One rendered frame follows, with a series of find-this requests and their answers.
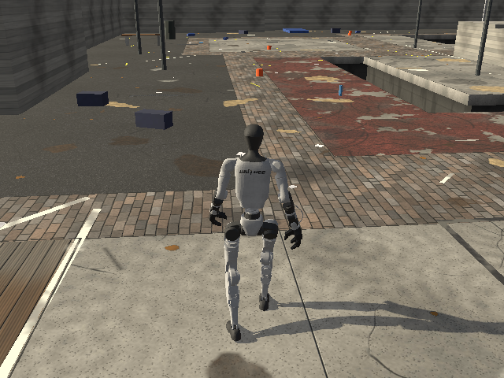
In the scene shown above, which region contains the left robot foot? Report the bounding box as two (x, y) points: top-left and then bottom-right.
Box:
(226, 321), (241, 341)

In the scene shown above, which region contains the robot left hand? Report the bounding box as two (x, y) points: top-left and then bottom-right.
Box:
(209, 211), (227, 226)

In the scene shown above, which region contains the robot left upper arm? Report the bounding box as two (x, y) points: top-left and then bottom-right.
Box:
(215, 157), (237, 200)

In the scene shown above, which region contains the robot right upper arm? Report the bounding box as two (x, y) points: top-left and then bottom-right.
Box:
(269, 159), (290, 203)

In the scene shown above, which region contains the robot torso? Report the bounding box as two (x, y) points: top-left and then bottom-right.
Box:
(235, 154), (272, 236)

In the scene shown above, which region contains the robot right hand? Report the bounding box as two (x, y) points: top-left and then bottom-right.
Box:
(284, 227), (302, 250)

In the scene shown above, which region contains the left robot forearm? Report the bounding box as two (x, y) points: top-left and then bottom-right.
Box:
(209, 189), (224, 215)

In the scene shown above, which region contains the right robot forearm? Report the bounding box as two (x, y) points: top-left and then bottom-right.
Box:
(283, 191), (300, 230)

